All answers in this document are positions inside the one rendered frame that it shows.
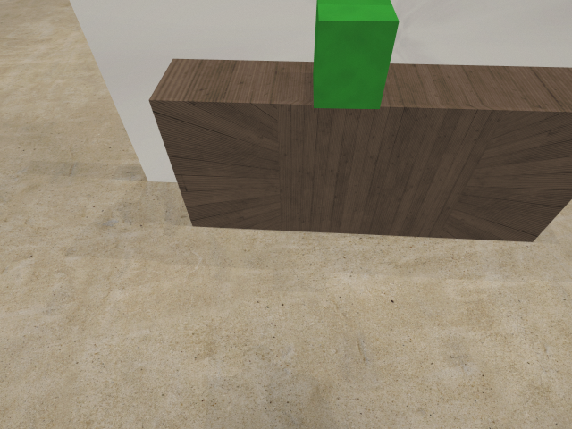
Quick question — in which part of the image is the carton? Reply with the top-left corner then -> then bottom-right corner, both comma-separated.
313,0 -> 399,109

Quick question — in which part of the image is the pedestal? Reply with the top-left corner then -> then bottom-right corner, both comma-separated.
149,59 -> 572,242

